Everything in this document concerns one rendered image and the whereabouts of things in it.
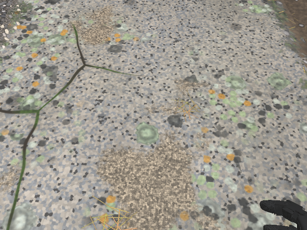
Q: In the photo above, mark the robot right hand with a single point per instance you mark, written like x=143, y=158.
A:
x=289, y=210

